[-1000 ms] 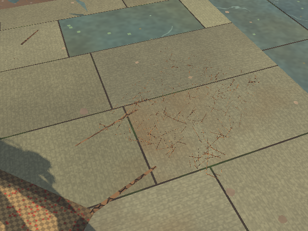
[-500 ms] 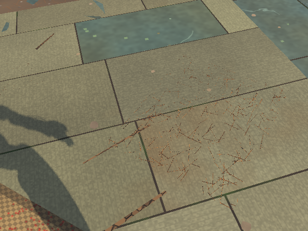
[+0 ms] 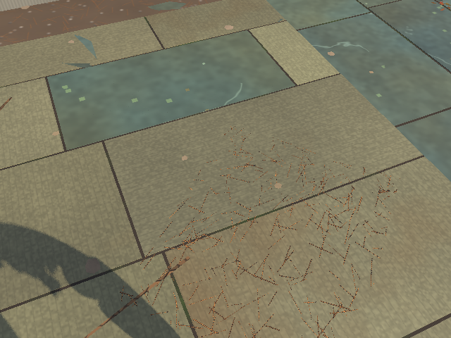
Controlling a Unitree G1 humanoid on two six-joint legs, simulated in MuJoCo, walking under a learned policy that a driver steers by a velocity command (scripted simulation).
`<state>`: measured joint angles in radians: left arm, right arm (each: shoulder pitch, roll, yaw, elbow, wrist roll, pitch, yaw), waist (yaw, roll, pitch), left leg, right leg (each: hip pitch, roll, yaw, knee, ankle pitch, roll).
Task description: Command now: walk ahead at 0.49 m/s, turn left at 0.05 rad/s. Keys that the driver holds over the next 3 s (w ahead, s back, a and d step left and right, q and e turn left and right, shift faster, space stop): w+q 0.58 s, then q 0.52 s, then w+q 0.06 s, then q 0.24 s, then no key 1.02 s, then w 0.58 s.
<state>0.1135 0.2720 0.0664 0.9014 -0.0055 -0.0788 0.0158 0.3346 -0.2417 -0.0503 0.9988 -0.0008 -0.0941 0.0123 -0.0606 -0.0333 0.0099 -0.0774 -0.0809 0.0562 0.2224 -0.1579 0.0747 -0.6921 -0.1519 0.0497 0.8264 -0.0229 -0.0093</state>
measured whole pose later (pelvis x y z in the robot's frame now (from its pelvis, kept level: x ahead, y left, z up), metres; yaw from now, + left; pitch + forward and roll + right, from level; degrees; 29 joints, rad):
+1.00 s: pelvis +0.46 +0.05 -0.01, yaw +30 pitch +3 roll -2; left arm 0.05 0.31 0.07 0.80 0.01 -0.03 0.05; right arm 0.19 -0.29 -0.09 0.72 0.00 -0.01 0.00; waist -0.03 -0.02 0.07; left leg -0.38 -0.11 -0.07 0.44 -0.10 0.10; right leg -0.63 -0.05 0.09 1.04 -0.36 0.07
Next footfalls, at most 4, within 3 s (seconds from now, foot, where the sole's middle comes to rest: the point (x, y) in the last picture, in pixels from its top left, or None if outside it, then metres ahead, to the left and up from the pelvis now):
0.22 right None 0.32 -0.16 -0.78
0.72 left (170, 334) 0.53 0.16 -0.78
1.24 right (223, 285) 0.68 -0.01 -0.78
1.62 left None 0.49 0.21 -0.78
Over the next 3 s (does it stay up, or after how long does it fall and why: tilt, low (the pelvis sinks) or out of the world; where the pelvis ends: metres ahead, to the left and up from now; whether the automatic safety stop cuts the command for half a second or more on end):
stays up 0.66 0.23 -0.02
